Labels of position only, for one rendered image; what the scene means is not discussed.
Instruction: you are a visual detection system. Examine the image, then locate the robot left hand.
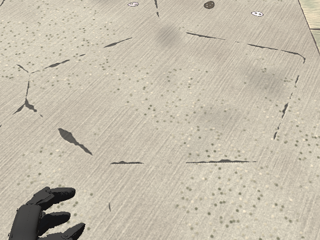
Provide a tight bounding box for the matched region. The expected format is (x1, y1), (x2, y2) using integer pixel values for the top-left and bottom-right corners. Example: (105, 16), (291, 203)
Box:
(8, 186), (86, 240)

